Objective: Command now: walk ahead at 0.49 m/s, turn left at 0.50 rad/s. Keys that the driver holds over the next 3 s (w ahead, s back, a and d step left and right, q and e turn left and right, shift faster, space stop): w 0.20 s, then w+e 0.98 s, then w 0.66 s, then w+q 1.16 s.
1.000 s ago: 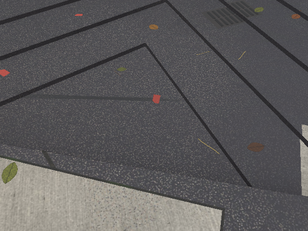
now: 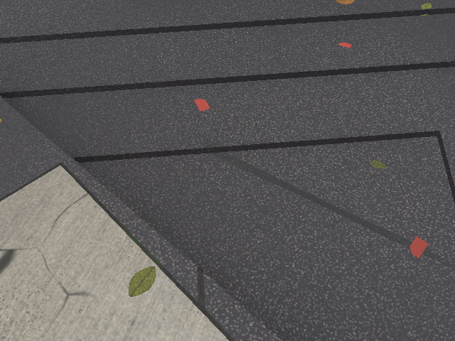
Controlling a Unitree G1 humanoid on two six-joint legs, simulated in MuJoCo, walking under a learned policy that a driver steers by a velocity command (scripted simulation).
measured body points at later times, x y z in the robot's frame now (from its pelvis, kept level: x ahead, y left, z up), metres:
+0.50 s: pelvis +0.26 +0.05 +0.00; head +0.27 +0.06 +0.45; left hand +0.31 +0.31 -0.14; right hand +0.31 -0.21 -0.12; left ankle +0.25 +0.12 -0.74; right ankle +0.27 -0.10 -0.66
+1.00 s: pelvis +0.47 +0.00 -0.01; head +0.48 -0.01 +0.44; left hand +0.55 +0.26 -0.12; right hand +0.56 -0.29 -0.11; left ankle +0.62 +0.15 -0.67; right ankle +0.40 -0.02 -0.74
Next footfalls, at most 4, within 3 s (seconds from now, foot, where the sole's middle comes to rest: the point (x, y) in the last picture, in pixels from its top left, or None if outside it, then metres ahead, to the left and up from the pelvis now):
0.28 left None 0.29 0.12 -0.78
0.74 right None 0.44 -0.03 -0.78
1.40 left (239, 245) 0.91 0.03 -0.96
1.84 right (311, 221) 1.02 -0.25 -0.96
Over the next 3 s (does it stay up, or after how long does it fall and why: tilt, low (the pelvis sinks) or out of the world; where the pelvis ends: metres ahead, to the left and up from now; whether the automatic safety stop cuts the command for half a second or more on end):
stays up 1.47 -0.28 -0.14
